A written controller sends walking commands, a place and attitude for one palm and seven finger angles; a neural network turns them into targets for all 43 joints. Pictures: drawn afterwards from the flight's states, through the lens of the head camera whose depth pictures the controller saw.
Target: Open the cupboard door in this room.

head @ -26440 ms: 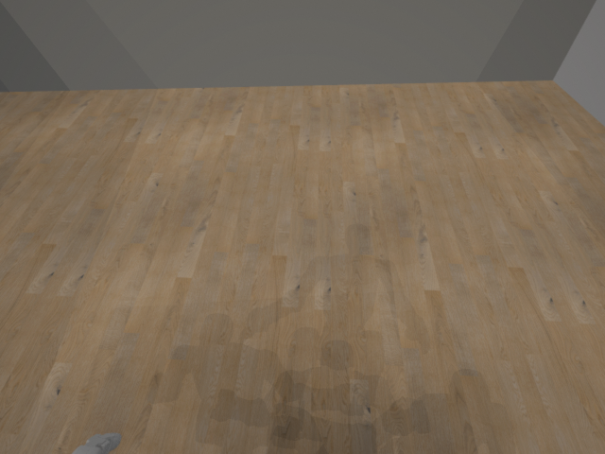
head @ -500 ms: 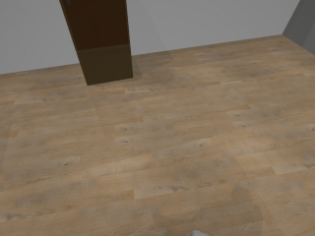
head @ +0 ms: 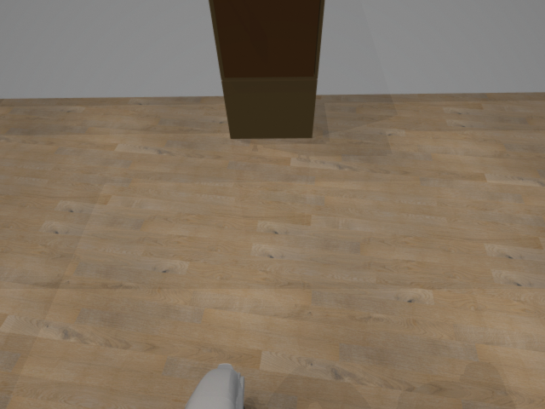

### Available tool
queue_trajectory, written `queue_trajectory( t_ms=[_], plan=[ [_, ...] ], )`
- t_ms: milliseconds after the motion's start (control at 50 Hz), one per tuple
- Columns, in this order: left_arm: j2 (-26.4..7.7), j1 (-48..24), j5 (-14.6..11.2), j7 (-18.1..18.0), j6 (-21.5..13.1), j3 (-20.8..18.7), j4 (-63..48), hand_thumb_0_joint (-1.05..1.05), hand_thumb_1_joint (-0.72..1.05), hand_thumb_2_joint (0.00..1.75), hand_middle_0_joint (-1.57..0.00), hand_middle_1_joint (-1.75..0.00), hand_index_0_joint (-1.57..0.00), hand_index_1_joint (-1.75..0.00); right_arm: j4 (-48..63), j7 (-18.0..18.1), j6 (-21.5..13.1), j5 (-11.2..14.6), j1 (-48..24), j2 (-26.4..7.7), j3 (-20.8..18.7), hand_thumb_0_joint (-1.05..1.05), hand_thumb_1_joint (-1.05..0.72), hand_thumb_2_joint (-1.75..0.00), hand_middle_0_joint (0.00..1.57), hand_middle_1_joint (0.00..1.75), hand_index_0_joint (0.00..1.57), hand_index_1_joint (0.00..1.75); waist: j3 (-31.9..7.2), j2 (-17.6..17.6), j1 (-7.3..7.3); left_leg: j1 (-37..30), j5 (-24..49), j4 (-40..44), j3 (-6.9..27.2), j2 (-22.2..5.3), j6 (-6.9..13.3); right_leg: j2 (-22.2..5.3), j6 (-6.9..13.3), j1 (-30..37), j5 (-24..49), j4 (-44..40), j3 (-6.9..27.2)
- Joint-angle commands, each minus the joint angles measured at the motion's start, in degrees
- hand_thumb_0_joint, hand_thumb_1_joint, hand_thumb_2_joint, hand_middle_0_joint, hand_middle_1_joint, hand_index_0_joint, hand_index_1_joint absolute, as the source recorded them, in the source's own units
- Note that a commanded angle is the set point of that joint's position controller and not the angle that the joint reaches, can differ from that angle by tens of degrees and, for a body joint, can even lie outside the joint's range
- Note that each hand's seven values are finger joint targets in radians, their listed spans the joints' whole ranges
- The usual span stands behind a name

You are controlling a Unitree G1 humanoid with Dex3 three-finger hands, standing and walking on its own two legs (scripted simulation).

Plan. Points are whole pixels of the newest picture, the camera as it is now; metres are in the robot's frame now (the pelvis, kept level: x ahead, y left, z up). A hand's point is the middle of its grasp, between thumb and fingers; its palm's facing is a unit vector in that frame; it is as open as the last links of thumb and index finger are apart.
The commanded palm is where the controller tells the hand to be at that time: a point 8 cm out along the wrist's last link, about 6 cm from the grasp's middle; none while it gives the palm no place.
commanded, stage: turn or walk to find it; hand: left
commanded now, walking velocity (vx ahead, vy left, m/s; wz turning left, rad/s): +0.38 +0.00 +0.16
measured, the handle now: out of the picture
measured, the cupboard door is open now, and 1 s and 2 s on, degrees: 0 0 0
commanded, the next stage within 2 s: stand and wait in 0.40 s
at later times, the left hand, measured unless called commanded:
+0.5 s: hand (171, 303) +0.31 +0.24 -0.16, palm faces +0.08 -0.98 -0.17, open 7.4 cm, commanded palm none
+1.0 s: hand (196, 276) +0.38 +0.21 -0.18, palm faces +0.11 -0.97 -0.21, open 7.2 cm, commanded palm none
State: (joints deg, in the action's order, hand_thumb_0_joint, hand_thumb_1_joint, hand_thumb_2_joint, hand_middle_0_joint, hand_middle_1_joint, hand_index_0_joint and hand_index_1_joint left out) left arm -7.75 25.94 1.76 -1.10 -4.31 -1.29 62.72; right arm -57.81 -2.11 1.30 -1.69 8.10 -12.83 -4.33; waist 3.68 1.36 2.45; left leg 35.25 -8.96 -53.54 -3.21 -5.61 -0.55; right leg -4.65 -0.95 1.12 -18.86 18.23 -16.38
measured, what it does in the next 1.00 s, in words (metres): walks ahead: left foot, then right foot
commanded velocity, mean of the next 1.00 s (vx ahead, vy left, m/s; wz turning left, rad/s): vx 0.14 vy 0.00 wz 0.03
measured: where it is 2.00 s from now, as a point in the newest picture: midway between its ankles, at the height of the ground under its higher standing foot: (277, 356)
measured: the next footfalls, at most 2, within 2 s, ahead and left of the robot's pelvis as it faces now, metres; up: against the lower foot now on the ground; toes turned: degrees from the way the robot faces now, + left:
left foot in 0.14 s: +0.20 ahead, +0.12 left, +0.00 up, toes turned +9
right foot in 0.66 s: +0.44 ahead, -0.08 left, +0.00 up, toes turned -5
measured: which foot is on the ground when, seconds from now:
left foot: up 0.00-0.12, down 0.14-0.68, up 0.70-1.00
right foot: down 0.00-0.14, up 0.16-0.64, down 0.66-1.00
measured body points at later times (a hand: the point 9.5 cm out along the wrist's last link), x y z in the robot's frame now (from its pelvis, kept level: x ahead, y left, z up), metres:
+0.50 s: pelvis +0.22 +0.05 +0.00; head +0.23 +0.07 +0.45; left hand +0.31 +0.30 -0.15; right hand +0.23 -0.20 -0.14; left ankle +0.16 +0.12 -0.74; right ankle +0.33 -0.10 -0.67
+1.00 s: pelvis +0.34 +0.03 -0.01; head +0.36 +0.02 +0.44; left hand +0.37 +0.26 -0.16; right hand +0.38 -0.20 -0.17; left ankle +0.35 +0.16 -0.74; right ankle +0.40 -0.07 -0.74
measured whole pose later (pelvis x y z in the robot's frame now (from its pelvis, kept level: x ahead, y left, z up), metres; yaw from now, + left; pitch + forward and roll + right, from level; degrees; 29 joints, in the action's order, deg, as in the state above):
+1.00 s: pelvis +0.34 +0.03 -0.01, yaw +3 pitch -2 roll -1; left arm -9.3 11.1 0.6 -1.3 -0.5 -1.8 61.4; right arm -63.0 1.7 0.0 -1.0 13.5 -9.5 -2.0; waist 3.0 2.0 0.8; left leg 16.7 -19.2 -35.6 -2.1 -4.6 -2.2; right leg -0.7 2.2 -15.6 -10.0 27.1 -8.5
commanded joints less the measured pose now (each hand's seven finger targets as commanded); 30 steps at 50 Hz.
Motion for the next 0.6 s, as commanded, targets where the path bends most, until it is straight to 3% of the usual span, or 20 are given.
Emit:
queue_trajectory(
  t_ms=[0,40,60,80,100,120,140,160,180,200,220,260,300,340,380,420,480,540,560,580],
  plan=[
    [-8.4,6.1,-0.1,-0.4,-0.8,-1.2,0.8,0.00,0.90,0.90,-0.20,-0.30,-0.20,-0.30,6.0,-0.8,-2.6,0.3,-9.7,1.7,2.1,0.00,-0.90,-0.90,0.20,0.30,0.20,0.30,3.6,-9.5,1.64,-0.6,-2.1,13.3,-4.7,2.4,2.1,-13.9,5.8,3.7,36.8,-4.3,6.2],
    [-9.4,5.4,-0.2,-0.4,-0.5,-1.3,1.5,0.00,0.90,0.90,-0.20,-0.30,-0.20,-0.30,4.8,-0.1,-3.2,0.3,-5.9,0.5,1.8,0.00,-0.90,-0.90,0.20,0.30,0.20,0.30,0.8,-10.4,-0.44,-9.2,-5.5,16.7,-6.5,4.7,3.9,-14.8,5.8,4.0,48.3,2.8,5.2],
    [-10.6,3.5,-0.5,-0.4,-0.5,-1.4,1.3,0.00,0.90,0.90,-0.20,-0.30,-0.20,-0.30,3.1,0.4,-3.6,0.1,0.3,-0.9,1.4,0.00,-0.90,-0.90,0.20,0.30,0.20,0.30,-2.8,-9.7,-4.19,-18.3,-4.4,20.1,-7.5,6.9,4.8,-14.0,4.7,1.9,53.0,11.0,3.2],
    [-11.4,1.6,-1.0,-0.2,-0.5,-1.4,0.8,0.00,0.90,0.90,-0.20,-0.30,-0.20,-0.30,0.6,1.0,-3.9,-0.1,9.5,-3.3,0.5,0.00,-0.90,-0.90,0.20,0.30,0.20,0.30,-8.5,-8.4,-8.60,-32.5,-0.1,24.5,-6.3,6.4,5.9,-12.3,2.8,-4.7,48.2,23.4,1.3],
    [-8.7,3.8,-1.4,0.5,-0.5,-1.4,-0.2,0.00,0.90,0.90,-0.20,-0.30,-0.20,-0.30,-1.3,1.8,-4.1,-0.5,16.8,-9.9,-1.1,0.00,-0.90,-0.90,0.20,0.30,0.20,0.30,-16.1,2.4,-10.67,-49.0,3.1,25.6,8.8,-5.3,9.0,-6.6,0.4,-18.7,24.1,38.2,1.1],
    [-5.7,3.3,-1.6,0.9,-0.5,-0.8,-1.9,0.00,0.90,0.90,-0.20,-0.30,-0.20,-0.30,-2.4,2.4,-4.1,0.2,20.0,-14.6,-2.3,0.00,-0.90,-0.90,0.20,0.30,0.20,0.30,-17.3,11.3,-10.28,-56.2,12.6,29.7,27.4,-18.3,14.5,-0.3,-0.3,-33.4,-12.7,52.8,5.5],
    [-6.5,-1.5,-1.5,0.4,0.1,-0.6,-3.4,0.00,0.90,0.90,-0.20,-0.30,-0.20,-0.30,-2.1,2.7,-4.0,1.2,18.6,-15.2,-2.5,0.00,-0.90,-0.90,0.20,0.30,0.20,0.30,-16.0,5.0,-9.78,-50.6,8.3,33.7,28.1,-20.5,15.3,-1.7,0.1,-37.0,-14.0,58.7,11.5],
    [-5.7,-4.7,-1.4,0.3,0.2,-0.9,-3.3,0.00,0.90,0.90,-0.20,-0.30,-0.20,-0.30,-1.0,3.0,-4.4,1.2,14.0,-12.9,-2.3,0.00,-0.90,-0.90,0.20,0.30,0.20,0.30,-10.0,2.5,-8.50,-43.2,3.5,35.7,25.7,-19.7,14.8,-3.8,0.0,-39.7,-9.4,60.0,13.6],
    [-5.4,-5.5,-0.9,0.8,0.5,-1.1,-2.8,0.00,0.90,0.90,-0.20,-0.30,-0.20,-0.30,-0.1,3.0,-4.7,1.0,10.4,-9.2,-1.2,0.00,-0.90,-0.90,0.20,0.30,0.20,0.30,-4.9,1.4,-6.76,-35.8,1.1,37.6,20.9,-17.1,13.1,-5.6,-0.1,-38.8,-5.6,58.4,14.6],
    [-4.8,-4.7,-0.3,1.1,1.0,-1.4,-1.9,0.00,0.90,0.90,-0.20,-0.30,-0.20,-0.30,-0.1,2.9,-5.1,0.8,8.4,-6.1,-0.3,0.00,-0.90,-0.90,0.20,0.30,0.20,0.30,-2.1,1.2,-4.79,-30.1,2.9,38.8,16.2,-14.0,11.0,-6.4,-0.2,-35.8,-3.0,55.7,14.8],
    [-3.9,-3.7,-0.1,1.3,1.6,-1.4,-1.4,0.00,0.90,0.90,-0.20,-0.30,-0.20,-0.30,-0.3,3.0,-5.6,0.7,8.0,-4.4,0.4,0.00,-0.90,-0.90,0.20,0.30,0.20,0.30,-1.2,1.8,-3.52,-26.4,4.8,40.0,12.9,-11.8,10.0,-6.4,-0.5,-33.1,-1.6,53.4,14.5],
    [-3.2,-0.9,0.1,1.4,2.7,-1.5,-0.9,0.00,0.90,0.90,-0.20,-0.30,-0.20,-0.30,-0.3,2.9,-6.0,0.9,7.0,-3.3,0.5,0.00,-0.90,-0.90,0.20,0.30,0.20,0.30,-2.1,2.8,-1.22,-23.9,2.0,41.7,8.6,-9.6,9.6,-5.9,-1.2,-31.4,1.8,50.9,13.9],
    [-2.7,-3.1,0.3,1.5,3.4,-2.0,-2.4,0.00,0.90,0.90,-0.20,-0.30,-0.20,-0.30,0.1,2.8,-6.2,0.8,8.1,-1.6,-0.1,0.00,-0.90,-0.90,0.20,0.30,0.20,0.30,1.0,4.0,-1.16,-21.6,1.0,44.1,6.7,-8.3,9.3,-5.9,-2.0,-34.4,6.6,49.7,13.6],
    [-3.9,-7.3,0.1,2.0,3.6,-2.4,-4.4,0.00,0.90,0.90,-0.20,-0.30,-0.20,-0.30,-0.3,2.9,-6.5,1.0,9.7,-2.0,0.2,0.00,-0.90,-0.90,0.20,0.30,0.20,0.30,2.8,4.9,-1.39,-22.8,2.6,45.3,7.7,-8.2,9.4,-6.2,-2.5,-37.6,9.5,47.5,14.0],
    [-4.6,-11.4,0.1,2.2,3.7,-2.5,-6.1,0.00,0.90,0.90,-0.20,-0.30,-0.20,-0.30,-0.6,3.1,-6.7,1.1,11.1,-2.5,0.1,0.00,-0.90,-0.90,0.20,0.30,0.20,0.30,3.1,3.6,-1.77,-26.4,6.9,44.9,7.1,-8.4,9.9,-6.0,-2.9,-40.6,11.4,44.9,14.1],
    [-4.8,-15.5,-0.1,2.2,3.7,-2.3,-7.7,0.00,0.90,0.90,-0.20,-0.30,-0.20,-0.30,-1.2,3.4,-6.7,1.0,12.5,-3.0,0.2,0.00,-0.90,-0.90,0.20,0.30,0.20,0.30,3.1,2.8,-2.27,-30.2,17.6,42.7,5.6,-8.3,10.1,-5.3,-3.0,-41.3,11.9,38.9,13.3],
    [-4.2,-20.1,-0.4,2.0,3.3,-1.5,-9.3,0.00,0.90,0.90,-0.20,-0.30,-0.20,-0.30,-2.4,3.8,-6.4,0.7,15.0,-3.2,0.4,0.00,-0.90,-0.90,0.20,0.30,0.20,0.30,1.8,3.8,-3.35,-34.4,34.8,38.0,2.8,-7.1,8.7,-2.5,-1.8,-37.2,12.4,28.1,11.5],
    [-4.4,-21.4,-0.6,1.6,2.9,-1.0,-9.7,0.00,0.90,0.90,-0.20,-0.30,-0.20,-0.30,-3.8,4.0,-5.6,0.3,16.4,-3.3,0.4,0.00,-0.90,-0.90,0.20,0.30,0.20,0.30,0.6,5.2,-3.99,-36.0,41.3,33.4,2.6,-7.4,7.6,0.3,-0.1,-30.4,10.7,20.4,10.0],
    [-4.6,-20.9,-0.5,1.5,2.8,-0.9,-9.5,0.00,0.90,0.90,-0.20,-0.30,-0.20,-0.30,-4.1,4.2,-5.3,0.3,16.5,-3.4,0.6,0.00,-0.90,-0.90,0.20,0.30,0.20,0.30,0.6,5.6,-3.56,-35.1,42.5,31.8,2.5,-7.4,7.1,1.1,0.5,-27.0,10.8,18.5,9.8],
    [-5.1,-17.9,-0.5,1.4,2.5,-0.9,-8.8,0.00,0.90,0.90,-0.20,-0.30,-0.20,-0.30,-4.5,4.3,-5.1,0.4,16.3,-3.6,0.6,0.00,-0.90,-0.90,0.20,0.30,0.20,0.30,-0.8,4.8,-1.92,-35.2,44.1,28.3,2.9,-7.2,6.5,1.9,1.0,-22.3,11.6,15.5,9.5]
  ],
)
